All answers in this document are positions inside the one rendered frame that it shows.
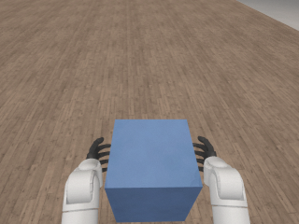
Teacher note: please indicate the robot left hand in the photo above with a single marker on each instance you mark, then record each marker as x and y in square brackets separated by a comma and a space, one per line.
[94, 149]

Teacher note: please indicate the carton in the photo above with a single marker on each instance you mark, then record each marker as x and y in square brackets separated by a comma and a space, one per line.
[152, 171]

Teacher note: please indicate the robot right hand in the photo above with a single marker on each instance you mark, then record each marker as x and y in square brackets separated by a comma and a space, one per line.
[208, 151]

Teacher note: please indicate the left robot forearm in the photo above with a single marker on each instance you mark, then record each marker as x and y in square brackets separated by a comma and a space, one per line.
[82, 193]

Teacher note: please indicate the right robot forearm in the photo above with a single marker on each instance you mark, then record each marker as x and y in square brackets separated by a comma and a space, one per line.
[227, 192]

